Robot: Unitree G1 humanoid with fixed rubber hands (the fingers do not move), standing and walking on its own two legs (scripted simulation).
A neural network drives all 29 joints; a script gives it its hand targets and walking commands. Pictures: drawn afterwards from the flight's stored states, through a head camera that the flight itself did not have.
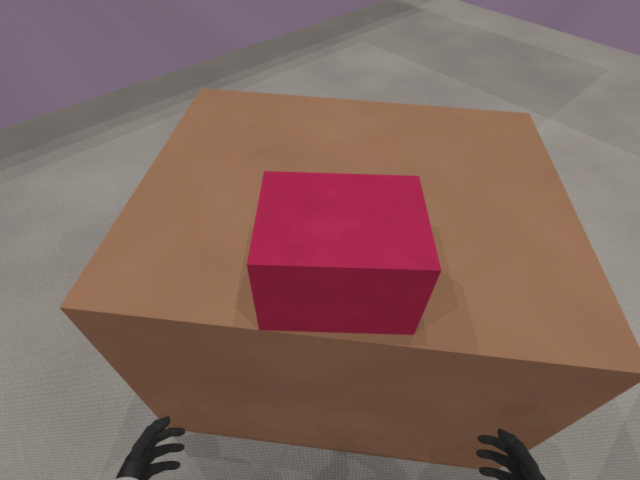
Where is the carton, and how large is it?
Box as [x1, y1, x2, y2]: [247, 171, 440, 334]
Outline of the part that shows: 264,171 247,261 247,268 259,329 413,334 440,271 418,176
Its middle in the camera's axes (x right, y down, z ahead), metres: +0.03 +0.03 +0.63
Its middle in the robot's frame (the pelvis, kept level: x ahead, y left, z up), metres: +0.47 -0.02 -0.01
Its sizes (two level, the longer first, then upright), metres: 0.251 0.191 0.173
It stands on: a pedestal, 0.68 m high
